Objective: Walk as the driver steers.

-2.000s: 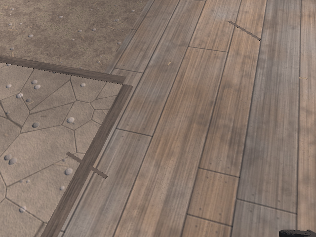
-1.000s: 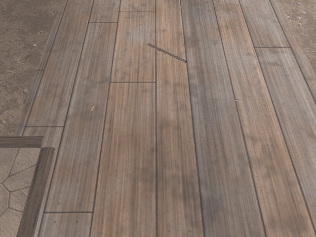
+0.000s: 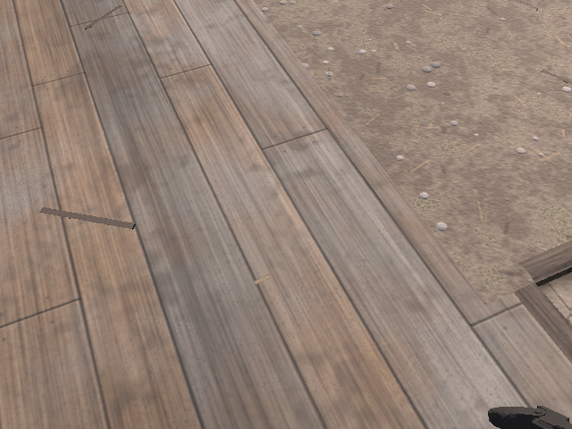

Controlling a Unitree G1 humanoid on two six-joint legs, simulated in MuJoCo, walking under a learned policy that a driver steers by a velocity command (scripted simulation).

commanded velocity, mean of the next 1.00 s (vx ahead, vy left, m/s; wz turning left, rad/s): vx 0.50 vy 0.00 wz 0.50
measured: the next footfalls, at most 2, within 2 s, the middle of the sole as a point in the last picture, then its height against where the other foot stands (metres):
left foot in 0.06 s outside the picture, level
right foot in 0.52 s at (350, 409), level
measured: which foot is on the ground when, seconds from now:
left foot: up 0.00-0.04, down 0.06-0.52, up 0.54-1.00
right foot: down 0.00-0.08, up 0.10-0.50, down 0.52-1.00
